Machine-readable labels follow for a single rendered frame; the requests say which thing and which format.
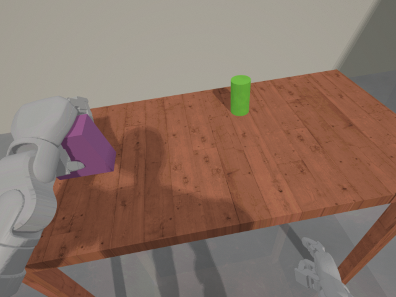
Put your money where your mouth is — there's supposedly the left robot forearm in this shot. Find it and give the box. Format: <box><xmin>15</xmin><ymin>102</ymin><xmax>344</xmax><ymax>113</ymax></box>
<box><xmin>0</xmin><ymin>137</ymin><xmax>61</xmax><ymax>297</ymax></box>

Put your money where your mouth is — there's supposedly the sponge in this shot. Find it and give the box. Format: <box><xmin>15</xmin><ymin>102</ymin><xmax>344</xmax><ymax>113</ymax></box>
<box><xmin>57</xmin><ymin>114</ymin><xmax>116</xmax><ymax>180</ymax></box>

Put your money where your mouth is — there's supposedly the right robot forearm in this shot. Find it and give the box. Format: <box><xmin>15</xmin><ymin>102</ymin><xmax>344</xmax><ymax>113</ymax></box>
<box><xmin>318</xmin><ymin>278</ymin><xmax>353</xmax><ymax>297</ymax></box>

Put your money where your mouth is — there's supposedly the left robot hand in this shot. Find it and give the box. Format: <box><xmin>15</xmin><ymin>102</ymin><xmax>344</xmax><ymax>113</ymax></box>
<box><xmin>11</xmin><ymin>96</ymin><xmax>94</xmax><ymax>177</ymax></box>

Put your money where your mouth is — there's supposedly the right robot hand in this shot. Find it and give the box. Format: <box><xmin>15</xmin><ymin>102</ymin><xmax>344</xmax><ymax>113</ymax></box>
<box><xmin>295</xmin><ymin>237</ymin><xmax>342</xmax><ymax>291</ymax></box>

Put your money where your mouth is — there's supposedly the table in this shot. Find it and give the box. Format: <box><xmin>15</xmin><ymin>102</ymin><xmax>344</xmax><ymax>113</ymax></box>
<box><xmin>22</xmin><ymin>69</ymin><xmax>396</xmax><ymax>297</ymax></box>

